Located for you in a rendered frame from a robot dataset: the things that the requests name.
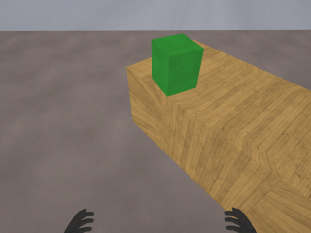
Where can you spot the carton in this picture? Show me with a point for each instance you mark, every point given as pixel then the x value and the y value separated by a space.
pixel 176 62

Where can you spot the pedestal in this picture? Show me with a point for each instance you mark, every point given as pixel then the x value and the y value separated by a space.
pixel 243 135

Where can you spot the right robot hand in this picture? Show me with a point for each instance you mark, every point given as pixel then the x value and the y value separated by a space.
pixel 245 226

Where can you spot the left robot hand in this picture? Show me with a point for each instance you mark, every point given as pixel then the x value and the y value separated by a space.
pixel 77 222

